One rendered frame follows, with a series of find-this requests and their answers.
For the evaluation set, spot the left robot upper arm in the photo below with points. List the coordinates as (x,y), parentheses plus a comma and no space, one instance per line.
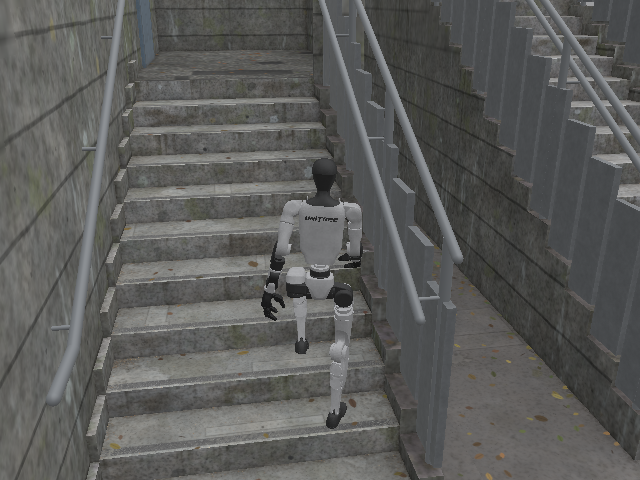
(290,210)

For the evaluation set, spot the left robot hand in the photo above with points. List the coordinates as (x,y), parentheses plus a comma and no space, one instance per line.
(267,305)

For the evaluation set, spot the robot left shin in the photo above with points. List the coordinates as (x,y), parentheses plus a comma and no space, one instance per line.
(300,311)

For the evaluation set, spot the right robot hand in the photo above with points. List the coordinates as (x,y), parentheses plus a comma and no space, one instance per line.
(346,257)

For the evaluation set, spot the left robot forearm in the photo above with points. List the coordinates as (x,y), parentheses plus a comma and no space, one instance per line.
(275,270)

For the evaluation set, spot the right robot forearm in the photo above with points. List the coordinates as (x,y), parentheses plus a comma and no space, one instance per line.
(357,258)

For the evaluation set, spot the right robot upper arm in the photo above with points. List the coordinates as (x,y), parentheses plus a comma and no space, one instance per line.
(354,215)

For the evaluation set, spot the robot torso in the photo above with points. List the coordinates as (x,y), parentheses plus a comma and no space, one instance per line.
(321,233)

